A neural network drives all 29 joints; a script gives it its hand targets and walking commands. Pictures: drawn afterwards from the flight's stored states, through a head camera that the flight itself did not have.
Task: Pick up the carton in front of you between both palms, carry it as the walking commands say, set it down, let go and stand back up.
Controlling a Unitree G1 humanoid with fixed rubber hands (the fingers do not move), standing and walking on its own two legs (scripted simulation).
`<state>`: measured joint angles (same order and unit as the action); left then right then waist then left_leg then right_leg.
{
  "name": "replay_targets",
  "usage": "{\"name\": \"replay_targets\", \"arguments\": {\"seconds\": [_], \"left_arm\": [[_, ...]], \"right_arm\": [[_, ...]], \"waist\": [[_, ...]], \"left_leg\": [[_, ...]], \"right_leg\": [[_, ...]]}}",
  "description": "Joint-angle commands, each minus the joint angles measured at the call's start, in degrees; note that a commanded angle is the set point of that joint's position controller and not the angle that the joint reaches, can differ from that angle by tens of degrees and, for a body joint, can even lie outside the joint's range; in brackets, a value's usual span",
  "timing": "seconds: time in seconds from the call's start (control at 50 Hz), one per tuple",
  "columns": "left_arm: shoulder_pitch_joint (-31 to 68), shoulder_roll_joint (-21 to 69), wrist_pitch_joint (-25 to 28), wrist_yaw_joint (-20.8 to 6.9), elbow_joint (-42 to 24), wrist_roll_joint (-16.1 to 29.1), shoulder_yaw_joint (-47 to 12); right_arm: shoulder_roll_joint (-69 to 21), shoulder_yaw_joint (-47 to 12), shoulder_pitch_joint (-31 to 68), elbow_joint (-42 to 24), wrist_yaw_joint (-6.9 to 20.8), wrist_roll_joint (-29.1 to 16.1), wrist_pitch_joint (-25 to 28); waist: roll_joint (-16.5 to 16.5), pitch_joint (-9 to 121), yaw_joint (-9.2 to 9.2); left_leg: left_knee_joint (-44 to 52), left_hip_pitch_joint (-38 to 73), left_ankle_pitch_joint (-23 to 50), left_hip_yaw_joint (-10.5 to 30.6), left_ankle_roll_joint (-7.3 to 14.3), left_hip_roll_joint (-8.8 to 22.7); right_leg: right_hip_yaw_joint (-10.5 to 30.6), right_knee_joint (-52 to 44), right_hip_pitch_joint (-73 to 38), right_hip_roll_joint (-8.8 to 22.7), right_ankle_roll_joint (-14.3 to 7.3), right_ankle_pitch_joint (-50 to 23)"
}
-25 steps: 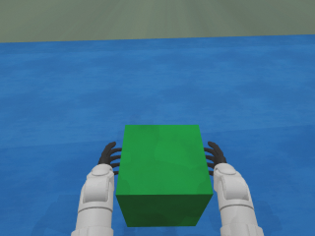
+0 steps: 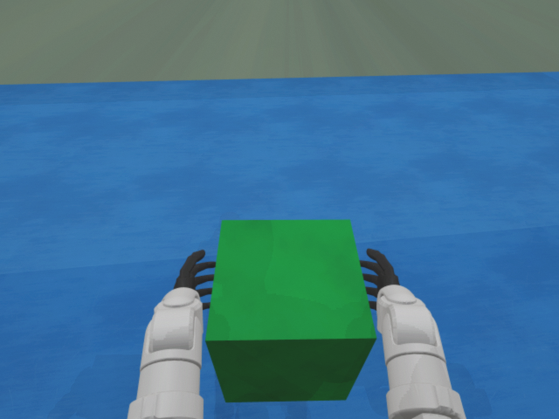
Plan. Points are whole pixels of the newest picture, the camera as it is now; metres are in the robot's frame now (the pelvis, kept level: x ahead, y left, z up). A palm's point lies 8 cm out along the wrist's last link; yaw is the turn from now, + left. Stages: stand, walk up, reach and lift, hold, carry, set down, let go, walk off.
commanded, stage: hold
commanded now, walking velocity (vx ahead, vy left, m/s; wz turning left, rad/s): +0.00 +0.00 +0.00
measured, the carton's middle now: (286, 313) +0.32 +0.00 -0.03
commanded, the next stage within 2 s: set down in 0.12 s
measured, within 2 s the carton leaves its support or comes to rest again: neither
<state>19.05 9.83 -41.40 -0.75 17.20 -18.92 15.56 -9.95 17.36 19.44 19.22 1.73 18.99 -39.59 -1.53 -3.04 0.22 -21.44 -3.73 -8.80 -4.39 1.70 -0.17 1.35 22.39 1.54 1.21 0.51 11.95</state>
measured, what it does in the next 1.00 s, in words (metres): lowers itself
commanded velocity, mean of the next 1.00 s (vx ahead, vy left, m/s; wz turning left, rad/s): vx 0.00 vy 0.00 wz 0.00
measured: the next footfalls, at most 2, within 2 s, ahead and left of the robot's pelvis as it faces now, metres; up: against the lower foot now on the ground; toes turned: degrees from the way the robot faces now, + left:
none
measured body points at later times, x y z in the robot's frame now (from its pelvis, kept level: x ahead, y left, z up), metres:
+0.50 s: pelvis +0.00 -0.02 -0.01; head +0.05 +0.00 +0.43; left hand +0.36 +0.15 -0.01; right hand +0.36 -0.15 -0.01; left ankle +0.05 +0.10 -0.74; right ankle +0.02 -0.14 -0.74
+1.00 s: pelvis -0.04 -0.01 -0.12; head +0.21 +0.02 +0.25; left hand +0.41 +0.18 -0.20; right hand +0.41 -0.13 -0.20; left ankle +0.05 +0.10 -0.74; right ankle +0.02 -0.14 -0.74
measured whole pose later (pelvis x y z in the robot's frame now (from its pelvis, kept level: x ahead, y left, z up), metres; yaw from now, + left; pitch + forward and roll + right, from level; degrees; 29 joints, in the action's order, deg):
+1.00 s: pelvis -0.04 -0.01 -0.12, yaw +0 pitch +34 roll -2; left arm 46.8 3.5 -15.9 -4.4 29.8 -17.5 27.5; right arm -11.2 28.8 43.8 26.5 -3.5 14.5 -14.2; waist -2.8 1.5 2.1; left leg -65.5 -80.0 -19.4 0.0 0.7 1.1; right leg 1.1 66.3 76.9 -1.4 1.3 23.2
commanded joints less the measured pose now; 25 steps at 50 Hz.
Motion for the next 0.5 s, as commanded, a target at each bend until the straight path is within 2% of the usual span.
{"name": "replay_targets", "arguments": {"seconds": [0.0,0.14,0.2,0.26,0.34,0.42,0.48], "left_arm": [[26.1,53.1,1.9,-14.1,0.1,14.4,-28.1],[25.7,52.2,2.1,-13.7,-1.3,14.6,-28.4],[27.6,50.5,2.8,-13.8,-0.2,13.5,-26.7],[32.2,48.1,4.7,-14.2,3.6,11.1,-22.6],[38.8,42.9,8.9,-14.0,10.2,5.7,-14.0],[38.4,34.7,13.8,-13.2,15.4,-0.4,-5.1],[36.5,30.9,18.4,-13.0,16.4,-2.6,-2.5]], "right_arm": [[-51.5,-27.0,26.9,-0.1,14.0,-13.8,1.7],[-51.3,-27.7,26.2,-1.7,13.3,-14.0,1.6],[-51.6,-26.7,27.7,-0.6,12.7,-13.4,2.0],[-52.2,-23.4,31.6,3.5,12.0,-11.4,3.4],[-50.4,-15.9,37.1,9.8,9.9,-6.1,6.7],[-43.6,-7.4,37.1,13.5,7.2,-0.5,11.7],[-40.0,-4.7,34.9,13.6,6.1,1.2,16.6]], "waist": [[2.8,11.9,-0.27],[2.4,12.9,-0.13],[1.6,11.8,0.29],[0.7,9.4,0.76],[-0.2,7.0,1.29],[0.3,6.5,1.93],[0.7,9.2,1.86]], "left_leg": [[3.8,10.6,0.8,9.3,-1.6,-2.0],[3.0,11.7,6.4,8.8,-1.6,-2.5],[2.4,10.6,5.5,8.3,-1.2,-2.9],[1.5,8.0,1.1,7.6,-0.5,-3.3],[-2.2,2.6,-2.5,6.8,0.6,-4.0],[-6.8,-4.5,-1.8,6.1,1.2,-4.7],[-10.4,-8.9,2.5,5.6,1.1,-5.2]], "right_leg": [[3.2,-5.1,8.4,-5.7,-2.9,0.5],[3.4,-5.3,7.3,-5.9,-2.4,-2.6],[3.4,-5.1,7.8,-5.8,-2.0,-2.2],[3.5,-4.3,9.7,-5.6,-1.6,0.7],[3.2,-1.6,13.1,-5.8,-1.2,3.5],[2.9,2.7,16.6,-6.5,-0.7,2.3],[2.6,6.2,20.3,-7.1,-0.1,-0.9]]}}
